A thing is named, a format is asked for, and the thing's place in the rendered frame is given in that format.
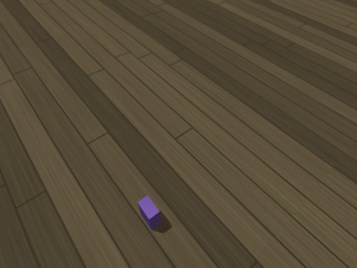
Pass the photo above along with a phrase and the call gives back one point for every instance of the carton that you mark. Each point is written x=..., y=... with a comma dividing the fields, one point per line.
x=149, y=212

